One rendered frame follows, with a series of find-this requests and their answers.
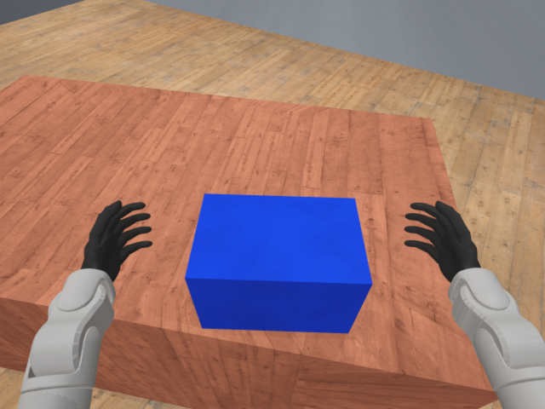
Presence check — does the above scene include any robot right hand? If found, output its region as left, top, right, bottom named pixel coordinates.
left=404, top=201, right=481, bottom=282

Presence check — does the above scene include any right robot forearm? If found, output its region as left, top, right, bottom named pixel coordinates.
left=448, top=268, right=545, bottom=409

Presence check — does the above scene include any pedestal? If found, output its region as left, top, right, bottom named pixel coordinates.
left=0, top=75, right=498, bottom=409

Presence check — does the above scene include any carton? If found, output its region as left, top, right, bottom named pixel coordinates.
left=185, top=193, right=372, bottom=333

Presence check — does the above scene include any left robot forearm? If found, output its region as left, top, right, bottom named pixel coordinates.
left=17, top=268, right=116, bottom=409

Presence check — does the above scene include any robot left hand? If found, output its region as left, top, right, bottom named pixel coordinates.
left=81, top=200, right=152, bottom=282

